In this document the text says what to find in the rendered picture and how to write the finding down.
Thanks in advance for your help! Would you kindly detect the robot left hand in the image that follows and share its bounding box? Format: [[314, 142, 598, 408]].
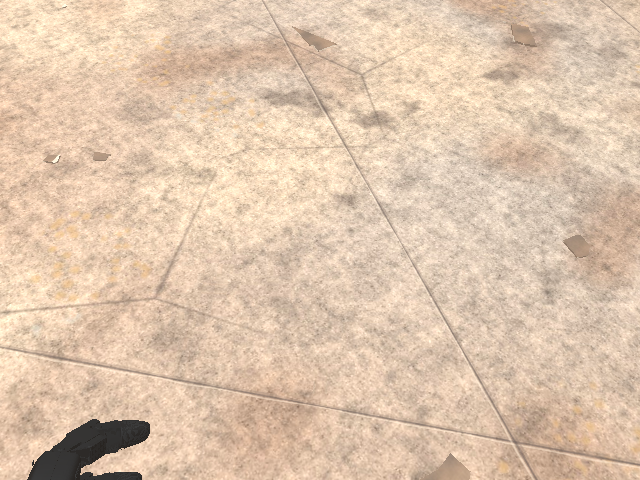
[[27, 419, 150, 480]]

